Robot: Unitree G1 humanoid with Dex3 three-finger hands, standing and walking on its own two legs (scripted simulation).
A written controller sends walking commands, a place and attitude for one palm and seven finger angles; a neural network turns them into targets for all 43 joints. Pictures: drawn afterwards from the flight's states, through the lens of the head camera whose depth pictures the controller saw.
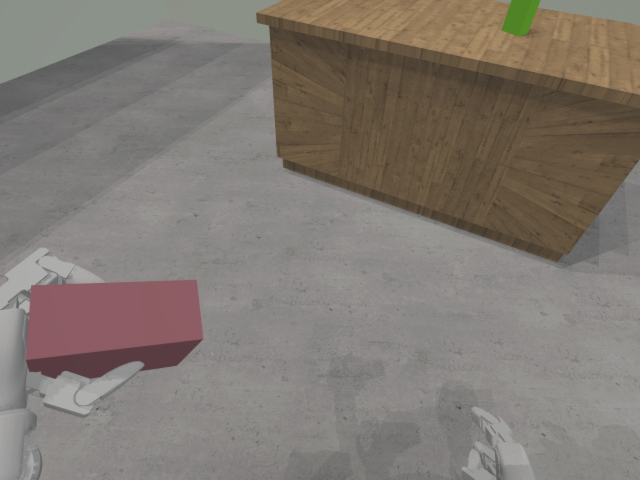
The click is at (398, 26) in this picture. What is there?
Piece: table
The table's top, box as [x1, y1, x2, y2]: [256, 0, 639, 107]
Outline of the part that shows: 256,13 257,22 639,107 639,25 537,8 528,33 518,37 500,30 509,3 493,0 282,0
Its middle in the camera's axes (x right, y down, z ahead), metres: +0.56 -0.83 +1.51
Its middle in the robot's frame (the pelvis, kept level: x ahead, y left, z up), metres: +1.72 -0.46 -0.02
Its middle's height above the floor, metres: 0.75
